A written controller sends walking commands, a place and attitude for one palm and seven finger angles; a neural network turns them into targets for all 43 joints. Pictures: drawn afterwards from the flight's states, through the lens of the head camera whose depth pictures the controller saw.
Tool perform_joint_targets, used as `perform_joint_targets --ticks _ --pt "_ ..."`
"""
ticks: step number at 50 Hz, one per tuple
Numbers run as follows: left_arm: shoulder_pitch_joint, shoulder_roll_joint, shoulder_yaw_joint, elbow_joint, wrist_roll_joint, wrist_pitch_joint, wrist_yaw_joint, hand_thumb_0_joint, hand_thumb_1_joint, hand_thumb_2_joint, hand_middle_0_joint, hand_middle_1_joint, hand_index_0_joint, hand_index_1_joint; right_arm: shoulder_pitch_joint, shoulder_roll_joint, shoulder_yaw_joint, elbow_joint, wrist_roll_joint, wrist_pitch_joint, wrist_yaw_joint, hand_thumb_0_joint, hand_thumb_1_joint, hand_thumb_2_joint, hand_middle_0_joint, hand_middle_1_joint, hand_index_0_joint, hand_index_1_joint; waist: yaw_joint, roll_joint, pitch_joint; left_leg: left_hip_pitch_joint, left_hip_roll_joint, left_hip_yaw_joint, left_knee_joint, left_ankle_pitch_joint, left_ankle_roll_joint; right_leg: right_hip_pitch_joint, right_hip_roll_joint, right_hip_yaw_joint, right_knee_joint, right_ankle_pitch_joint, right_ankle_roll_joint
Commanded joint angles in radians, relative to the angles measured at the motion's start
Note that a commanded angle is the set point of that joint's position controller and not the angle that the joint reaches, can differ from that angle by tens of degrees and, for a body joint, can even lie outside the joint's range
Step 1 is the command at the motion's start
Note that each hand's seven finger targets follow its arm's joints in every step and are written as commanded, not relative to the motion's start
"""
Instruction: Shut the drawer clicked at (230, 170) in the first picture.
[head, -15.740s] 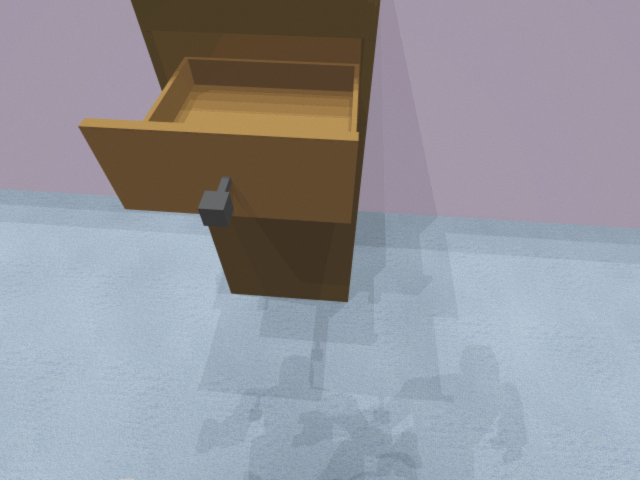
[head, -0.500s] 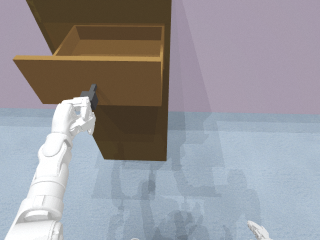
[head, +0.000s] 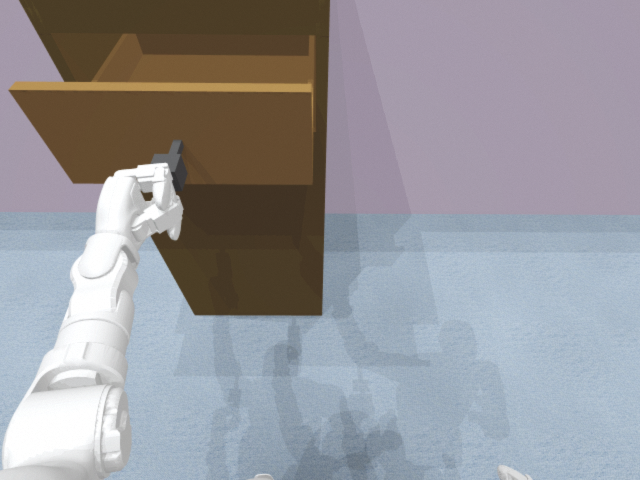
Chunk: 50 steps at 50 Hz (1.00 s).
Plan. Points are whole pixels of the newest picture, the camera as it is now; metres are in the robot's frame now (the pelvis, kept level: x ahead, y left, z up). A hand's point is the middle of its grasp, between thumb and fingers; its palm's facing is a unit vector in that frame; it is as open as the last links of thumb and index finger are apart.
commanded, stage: push the drawer shut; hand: left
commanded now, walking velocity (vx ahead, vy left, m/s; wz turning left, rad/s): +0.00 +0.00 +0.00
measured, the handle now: (171, 162) +0.51 +0.21 +0.11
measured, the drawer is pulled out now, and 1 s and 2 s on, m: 0.15 0.04 0.00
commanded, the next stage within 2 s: pull the fist back off the drawer in 1.56 s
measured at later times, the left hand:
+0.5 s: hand (184, 175) +0.48 +0.19 +0.11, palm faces +0.01 -1.00 -0.02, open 3.3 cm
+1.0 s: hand (192, 151) +0.53 +0.19 +0.11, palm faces +0.03 -1.00 -0.02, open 3.4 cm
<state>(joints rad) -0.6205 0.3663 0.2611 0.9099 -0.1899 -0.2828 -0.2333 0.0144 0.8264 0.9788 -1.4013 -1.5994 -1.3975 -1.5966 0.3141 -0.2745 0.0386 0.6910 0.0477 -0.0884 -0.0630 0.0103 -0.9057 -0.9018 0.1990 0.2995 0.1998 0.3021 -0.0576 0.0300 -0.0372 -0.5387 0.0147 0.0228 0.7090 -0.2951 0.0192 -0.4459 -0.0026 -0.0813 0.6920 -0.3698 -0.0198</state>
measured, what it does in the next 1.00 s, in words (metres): stands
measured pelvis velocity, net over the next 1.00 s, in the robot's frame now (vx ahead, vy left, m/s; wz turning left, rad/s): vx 0.00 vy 0.00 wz -0.02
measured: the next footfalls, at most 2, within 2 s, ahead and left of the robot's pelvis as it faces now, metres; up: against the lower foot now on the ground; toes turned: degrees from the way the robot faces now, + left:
none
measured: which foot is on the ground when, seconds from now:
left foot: down 0.00-1.00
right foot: down 0.00-1.00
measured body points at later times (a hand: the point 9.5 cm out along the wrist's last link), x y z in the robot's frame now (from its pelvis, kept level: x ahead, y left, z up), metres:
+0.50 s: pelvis +0.00 +0.00 -0.01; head +0.07 +0.00 +0.43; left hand +0.47 +0.24 +0.11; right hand +0.02 -0.27 -0.13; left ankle +0.04 +0.11 -0.72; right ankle -0.01 -0.11 -0.72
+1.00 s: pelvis +0.00 +0.00 -0.02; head +0.10 +0.02 +0.42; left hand +0.52 +0.24 +0.11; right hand -0.03 -0.26 -0.13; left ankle +0.04 +0.11 -0.72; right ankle -0.01 -0.11 -0.72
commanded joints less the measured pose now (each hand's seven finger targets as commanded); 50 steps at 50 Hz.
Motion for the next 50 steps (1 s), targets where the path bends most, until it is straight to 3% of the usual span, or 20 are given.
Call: perform_joint_targets --ticks 1,4,6,11,15,19,22,23,25,28,29,31,34,38,41,43,44,46,48,50 --pt "-0.621 0.197 0.024 -0.200 -0.017 -0.079 0.004 0.000 0.900 0.900 -1.400 -1.600 -1.400 -1.600 0.048 -0.150 -0.054 -0.085 0.000 -0.024 -0.007 0.000 -0.900 -0.900 0.200 0.300 0.200 0.300 -0.076 0.013 -0.312 0.283 -0.008 -0.066 -0.069 0.101 0.018 -0.066 0.028 0.063 -0.114 0.182 0.005" --pt "-0.639 0.205 0.033 -0.168 -0.010 -0.085 0.004 0.000 0.900 0.900 -1.400 -1.600 -1.400 -1.600 0.062 -0.151 -0.055 -0.082 -0.004 -0.019 -0.003 0.000 -0.900 -0.900 0.200 0.300 0.200 0.300 -0.074 0.042 -0.325 0.295 -0.007 -0.071 -0.059 0.120 0.017 -0.083 0.032 0.061 -0.103 0.189 0.001" --pt "-0.679 0.222 0.036 -0.148 -0.005 -0.088 0.004 0.000 0.900 0.900 -1.400 -1.600 -1.400 -1.600 0.072 -0.154 -0.057 -0.073 -0.004 -0.013 -0.004 0.000 -0.900 -0.900 0.200 0.300 0.200 0.300 -0.089 0.015 -0.327 0.275 -0.005 -0.070 -0.052 0.111 0.018 -0.088 0.032 0.064 -0.103 0.186 0.006" --pt "-0.739 0.232 0.036 -0.087 0.006 -0.091 0.001 0.000 0.900 0.900 -1.400 -1.600 -1.400 -1.600 0.095 -0.158 -0.056 -0.067 -0.008 -0.008 0.000 0.000 -0.900 -0.900 0.200 0.300 0.200 0.300 -0.103 0.036 -0.323 0.248 -0.004 -0.069 -0.039 0.082 0.020 -0.124 0.037 0.068 -0.096 0.154 0.007" --pt "-0.779 0.311 0.084 -0.049 0.017 -0.094 -0.003 0.000 0.900 0.900 -1.400 -1.600 -1.400 -1.600 0.122 -0.166 -0.056 -0.061 -0.012 -0.001 0.001 0.000 -0.900 -0.900 0.200 0.300 0.200 0.300 -0.108 0.031 -0.361 0.220 -0.004 -0.069 -0.022 0.088 0.023 -0.115 0.039 0.074 -0.085 0.161 0.009" --pt "-0.819 0.337 0.091 -0.011 0.025 -0.097 -0.015 0.000 0.900 0.900 -1.400 -1.600 -1.400 -1.600 0.148 -0.167 -0.054 -0.059 -0.016 0.007 0.002 0.000 -0.900 -0.900 0.200 0.300 0.200 0.300 -0.120 0.035 -0.370 0.191 -0.001 -0.069 -0.007 0.099 0.026 -0.124 0.042 0.075 -0.073 0.172 0.011" --pt "-0.856 0.346 0.093 0.000 0.031 -0.099 -0.016 0.000 0.900 0.900 -1.400 -1.600 -1.400 -1.600 0.164 -0.171 -0.058 -0.054 -0.020 0.011 0.006 0.000 -0.900 -0.900 0.200 0.300 0.200 0.300 -0.128 0.078 -0.382 0.204 0.002 -0.076 0.001 0.092 0.023 -0.161 0.045 0.074 -0.070 0.147 0.009" --pt "-0.853 0.359 0.106 0.018 0.035 -0.099 -0.014 0.000 0.900 0.900 -1.400 -1.600 -1.400 -1.600 0.175 -0.173 -0.060 -0.052 -0.022 0.014 0.006 0.000 -0.900 -0.900 0.200 0.300 0.200 0.300 -0.131 0.040 -0.389 0.195 0.002 -0.074 0.011 0.105 0.027 -0.152 0.049 0.075 -0.067 0.162 0.010" --pt "-0.880 0.361 0.102 0.012 0.041 -0.103 -0.012 0.000 0.900 0.900 -1.400 -1.600 -1.400 -1.600 0.183 -0.173 -0.060 -0.051 -0.024 0.017 0.009 0.000 -0.900 -0.900 0.200 0.300 0.200 0.300 -0.133 0.082 -0.410 0.207 0.004 -0.075 0.013 0.110 0.023 -0.167 0.048 0.073 -0.063 0.158 0.010" --pt "-0.890 0.399 0.129 0.058 0.047 -0.094 -0.008 0.000 0.900 0.900 -1.400 -1.600 -1.400 -1.600 0.204 -0.180 -0.059 -0.046 -0.028 0.024 0.009 0.000 -0.900 -0.900 0.200 0.300 0.200 0.300 -0.138 0.041 -0.388 0.155 0.005 -0.072 0.021 0.097 0.028 -0.158 0.052 0.076 -0.063 0.154 0.011" --pt "-0.910 0.401 0.118 0.055 0.055 -0.093 -0.008 0.000 0.900 0.900 -1.400 -1.600 -1.400 -1.600 0.204 -0.180 -0.058 -0.048 -0.025 0.027 0.008 0.000 -0.900 -0.900 0.200 0.300 0.200 0.300 -0.145 0.074 -0.394 0.162 0.005 -0.070 0.020 0.097 0.027 -0.171 0.050 0.078 -0.061 0.153 0.012" --pt "-0.929 0.416 0.123 0.069 0.061 -0.090 -0.006 0.000 0.900 0.900 -1.400 -1.600 -1.400 -1.600 0.216 -0.183 -0.060 -0.044 -0.027 0.029 0.008 0.000 -0.900 -0.900 0.200 0.300 0.200 0.300 -0.153 0.072 -0.388 0.154 0.008 -0.073 0.024 0.087 0.027 -0.188 0.050 0.078 -0.064 0.138 0.015" --pt "-0.958 0.388 0.103 0.064 0.069 -0.095 0.000 0.000 0.900 0.900 -1.400 -1.600 -1.400 -1.600 0.233 -0.181 -0.061 -0.041 -0.034 0.031 0.012 0.000 -0.900 -0.900 0.200 0.300 0.200 0.300 -0.162 0.104 -0.428 0.193 0.010 -0.079 0.033 0.118 0.025 -0.209 0.054 0.072 -0.055 0.150 0.013" --pt "-0.987 0.425 0.123 0.091 0.082 -0.095 0.012 0.000 0.900 0.900 -1.400 -1.600 -1.400 -1.600 0.255 -0.189 -0.060 -0.029 -0.040 0.038 0.014 0.000 -0.900 -0.900 0.200 0.300 0.200 0.300 -0.174 0.100 -0.411 0.185 0.015 -0.087 0.042 0.125 0.025 -0.235 0.058 0.067 -0.052 0.144 0.010" --pt "-1.026 0.419 0.110 0.091 0.092 -0.097 0.020 0.000 0.900 0.900 -1.400 -1.600 -1.400 -1.600 0.264 -0.190 -0.061 -0.027 -0.044 0.040 0.017 0.000 -0.900 -0.900 0.200 0.300 0.200 0.300 -0.180 0.136 -0.427 0.201 0.017 -0.094 0.042 0.115 0.021 -0.263 0.058 0.062 -0.048 0.122 0.010" --pt "-1.023 0.461 0.149 0.110 0.093 -0.096 0.026 0.000 0.900 0.900 -1.400 -1.600 -1.400 -1.600 0.278 -0.196 -0.061 -0.024 -0.049 0.041 0.017 0.000 -0.900 -0.900 0.200 0.300 0.200 0.300 -0.181 0.098 -0.443 0.189 0.017 -0.093 0.052 0.139 0.026 -0.240 0.062 0.066 -0.048 0.147 0.010" --pt "-1.038 0.475 0.146 0.104 0.100 -0.099 0.025 0.000 0.900 0.900 -1.400 -1.600 -1.400 -1.600 0.279 -0.195 -0.059 -0.026 -0.048 0.045 0.017 0.000 -0.900 -0.900 0.200 0.300 0.200 0.300 -0.179 0.117 -0.453 0.185 0.017 -0.093 0.051 0.146 0.023 -0.236 0.060 0.066 -0.043 0.153 0.011" --pt "-1.058 0.425 0.104 0.114 0.105 -0.095 0.024 0.000 0.900 0.900 -1.400 -1.600 -1.400 -1.600 0.279 -0.191 -0.058 -0.025 -0.049 0.047 0.019 0.000 -0.900 -0.900 0.200 0.300 0.200 0.300 -0.193 0.143 -0.441 0.201 0.019 -0.095 0.055 0.140 0.021 -0.271 0.061 0.063 -0.044 0.140 0.010" --pt "-1.077 0.461 0.130 0.119 0.106 -0.097 0.031 0.000 0.900 0.900 -1.400 -1.600 -1.400 -1.600 0.294 -0.199 -0.058 -0.017 -0.053 0.048 0.018 0.000 -0.900 -0.900 0.200 0.300 0.200 0.300 -0.197 0.129 -0.437 0.194 0.020 -0.100 0.059 0.148 0.023 -0.272 0.064 0.061 -0.042 0.142 0.008" --pt "-1.092 0.435 0.104 0.133 0.111 -0.093 0.034 0.000 0.900 0.900 -1.400 -1.600 -1.400 -1.600 0.295 -0.199 -0.056 -0.017 -0.053 0.048 0.020 0.000 -0.900 -0.900 0.200 0.300 0.200 0.300 -0.206 0.158 -0.436 0.210 0.023 -0.104 0.059 0.147 0.019 -0.306 0.063 0.057 -0.040 0.132 0.009"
